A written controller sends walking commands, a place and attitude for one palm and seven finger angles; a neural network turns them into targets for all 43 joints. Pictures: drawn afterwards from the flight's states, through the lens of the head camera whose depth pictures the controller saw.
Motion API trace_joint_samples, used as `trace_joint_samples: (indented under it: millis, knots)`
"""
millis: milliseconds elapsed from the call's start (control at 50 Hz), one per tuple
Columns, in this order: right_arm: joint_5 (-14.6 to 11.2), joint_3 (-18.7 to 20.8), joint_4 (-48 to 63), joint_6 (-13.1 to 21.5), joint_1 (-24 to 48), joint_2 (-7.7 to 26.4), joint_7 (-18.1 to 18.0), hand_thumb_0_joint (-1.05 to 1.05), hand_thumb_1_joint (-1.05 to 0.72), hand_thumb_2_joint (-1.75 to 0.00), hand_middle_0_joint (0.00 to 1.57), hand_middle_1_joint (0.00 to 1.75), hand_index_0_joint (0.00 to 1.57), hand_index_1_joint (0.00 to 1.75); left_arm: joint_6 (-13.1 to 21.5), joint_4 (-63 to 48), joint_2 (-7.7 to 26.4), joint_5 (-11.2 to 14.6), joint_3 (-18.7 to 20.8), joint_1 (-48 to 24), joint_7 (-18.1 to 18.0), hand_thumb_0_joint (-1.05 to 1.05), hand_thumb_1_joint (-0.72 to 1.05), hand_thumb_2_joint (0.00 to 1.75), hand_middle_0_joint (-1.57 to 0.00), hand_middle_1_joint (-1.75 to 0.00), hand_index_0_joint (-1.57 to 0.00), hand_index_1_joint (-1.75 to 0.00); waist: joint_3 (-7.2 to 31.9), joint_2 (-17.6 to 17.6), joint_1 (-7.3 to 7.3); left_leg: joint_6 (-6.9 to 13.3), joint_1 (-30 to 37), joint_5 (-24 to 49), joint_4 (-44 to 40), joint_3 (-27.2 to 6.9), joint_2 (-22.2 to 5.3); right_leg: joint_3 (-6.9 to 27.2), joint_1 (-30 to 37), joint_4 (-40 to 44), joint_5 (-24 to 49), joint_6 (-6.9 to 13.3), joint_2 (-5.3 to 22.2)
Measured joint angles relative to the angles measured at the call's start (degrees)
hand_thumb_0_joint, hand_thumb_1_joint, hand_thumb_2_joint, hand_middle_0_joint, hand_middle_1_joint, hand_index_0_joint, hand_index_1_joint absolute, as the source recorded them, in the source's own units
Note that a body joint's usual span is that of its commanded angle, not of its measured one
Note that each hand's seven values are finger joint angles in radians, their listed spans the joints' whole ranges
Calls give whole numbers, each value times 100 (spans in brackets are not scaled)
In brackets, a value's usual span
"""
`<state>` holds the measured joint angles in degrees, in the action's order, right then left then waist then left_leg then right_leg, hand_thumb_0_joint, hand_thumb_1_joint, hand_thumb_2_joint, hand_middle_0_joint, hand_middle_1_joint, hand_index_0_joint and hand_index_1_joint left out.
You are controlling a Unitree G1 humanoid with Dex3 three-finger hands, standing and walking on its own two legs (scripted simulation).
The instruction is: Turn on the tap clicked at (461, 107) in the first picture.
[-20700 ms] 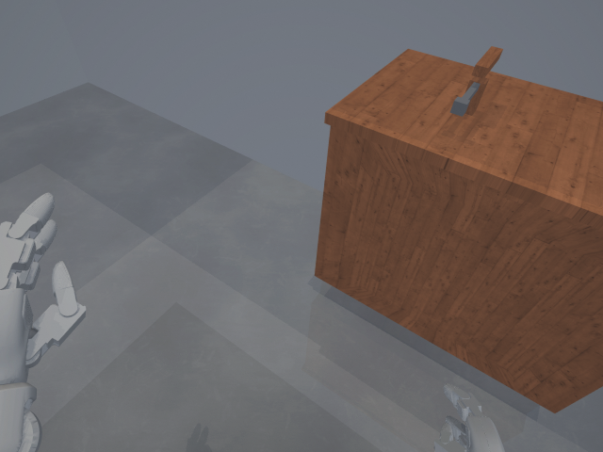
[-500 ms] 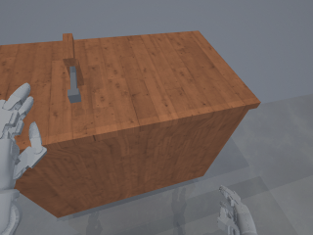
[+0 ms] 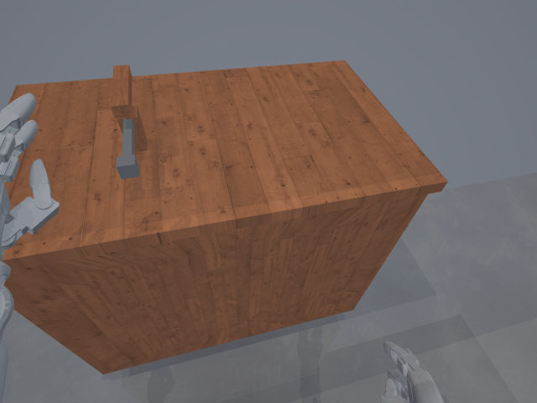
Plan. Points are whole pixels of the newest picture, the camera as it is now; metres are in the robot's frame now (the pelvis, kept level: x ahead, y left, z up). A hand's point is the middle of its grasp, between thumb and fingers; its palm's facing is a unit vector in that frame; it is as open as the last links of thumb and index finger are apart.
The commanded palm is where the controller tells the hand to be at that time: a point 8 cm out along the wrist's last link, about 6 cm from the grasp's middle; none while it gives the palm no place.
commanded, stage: turn the palm inward beside the body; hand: left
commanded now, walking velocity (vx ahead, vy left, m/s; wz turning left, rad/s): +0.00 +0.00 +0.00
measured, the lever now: (128, 166) +0.42 +0.30 +0.09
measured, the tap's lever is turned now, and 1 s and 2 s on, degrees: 0 0 0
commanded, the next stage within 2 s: none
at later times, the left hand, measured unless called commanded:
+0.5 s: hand (88, 283) +0.19 +0.22 +0.16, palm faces +0.51 -0.81 -0.27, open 7.4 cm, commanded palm +0.14 +0.26 +0.17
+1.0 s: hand (107, 285) +0.20 +0.21 +0.14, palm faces +0.50 -0.85 -0.19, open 7.4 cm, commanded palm +0.14 +0.25 +0.16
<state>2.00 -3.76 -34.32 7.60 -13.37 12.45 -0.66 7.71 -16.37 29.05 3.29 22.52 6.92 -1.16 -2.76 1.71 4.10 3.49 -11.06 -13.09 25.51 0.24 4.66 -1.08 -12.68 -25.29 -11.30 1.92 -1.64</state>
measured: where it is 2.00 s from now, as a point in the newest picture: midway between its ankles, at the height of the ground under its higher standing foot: outside the picture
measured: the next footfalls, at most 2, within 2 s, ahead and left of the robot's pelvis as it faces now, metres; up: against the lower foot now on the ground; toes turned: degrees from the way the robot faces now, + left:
none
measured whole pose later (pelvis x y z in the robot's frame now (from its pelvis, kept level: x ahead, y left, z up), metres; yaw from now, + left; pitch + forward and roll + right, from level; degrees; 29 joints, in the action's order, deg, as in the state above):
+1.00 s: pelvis +0.01 -0.05 -0.02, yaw +3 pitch -1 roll +1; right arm -0.8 -1.5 -41.0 14.4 -10.0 14.2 -5.3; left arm -1.7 -24.0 15.2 11.6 16.7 22.7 -6.0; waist 2.1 -3.0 5.4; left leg 1.0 -16.5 -19.0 36.1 -1.8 2.6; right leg -5.0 -17.5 -35.9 -18.2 4.9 -2.8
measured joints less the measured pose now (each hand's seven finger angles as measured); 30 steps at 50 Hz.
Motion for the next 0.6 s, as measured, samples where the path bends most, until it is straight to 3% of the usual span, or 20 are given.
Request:
trace_joint_samples:
  millis: [40,80,140,180,240,320,380,420,520,600]
  knots:
    - [-53,30,-247,4,57,0,66,1,-91,-90,20,30,20,30,-435,149,-239,596,318,-147,161,2,89,89,-22,-30,-21,-30,167,-73,-33,-8,105,10,-83,87,2,92,12,-73,-58,-11,-1]
    - [-150,69,-346,10,56,92,104,1,-91,-90,20,30,20,30,-871,77,-588,868,351,45,281,1,89,89,-21,-30,-21,-30,305,-262,-84,21,176,-51,-38,129,-23,132,78,-105,-92,-18,-31]
    - [-238,112,-329,-67,124,239,140,1,-91,-90,20,30,20,30,-1299,-222,-889,618,-133,687,335,1,90,89,-20,-30,-20,-30,338,-471,-159,50,177,-156,136,135,-43,127,82,-262,-173,7,-52]
    - [-208,141,-280,-101,202,244,120,1,-91,-90,20,30,20,30,-1316,-360,-957,442,-467,1126,264,1,90,89,-20,-30,-20,-30,328,-464,-187,24,64,-195,269,130,-46,108,-53,-448,-243,41,-54]
    - [-155,172,-284,-79,300,137,36,1,-91,-90,20,30,20,30,-979,-360,-968,462,-559,1475,-22,1,89,89,-21,-30,-21,-30,301,-278,-112,-66,-174,-259,513,95,-101,51,-293,-704,-327,131,-103]
    - [-100,199,-395,82,321,64,-48,1,-91,-90,20,30,20,30,-275,-238,-990,438,-211,1328,-578,2,89,89,-22,-30,-21,-30,316,-114,98,-217,-451,-383,880,-70,-226,-140,-455,-880,-389,283,-217]
    - [-87,174,-505,193,358,145,-119,1,-91,-90,20,30,20,30,-91,-135,-1006,339,7,1058,-751,2,89,89,-21,-30,-21,-30,349,-230,150,-283,-578,-463,1105,-252,-261,-330,-475,-956,-446,348,-250]
    - [-119,145,-571,233,409,208,-208,1,-91,-90,20,30,20,30,-214,-69,-997,376,10,940,-652,2,89,89,-21,-30,-21,-30,358,-368,149,-303,-591,-477,1161,-341,-266,-418,-444,-957,-467,355,-255]
    - [-243,148,-757,242,586,198,-469,1,-91,-90,20,30,20,30,-982,121,-922,640,-325,689,-215,1,90,90,-20,-30,-20,-30,337,-577,76,-333,-539,-635,1155,-355,-328,-516,-340,-881,-488,264,-246]
    - [-255,194,-799,242,660,115,-489,1,-91,-90,20,30,20,30,-1204,109,-1007,736,-422,658,-278,1,89,89,-21,-30,-20,-30,370,-543,8,-411,-580,-534,1105,-309,-374,-516,-430,-938,-520,295,-260]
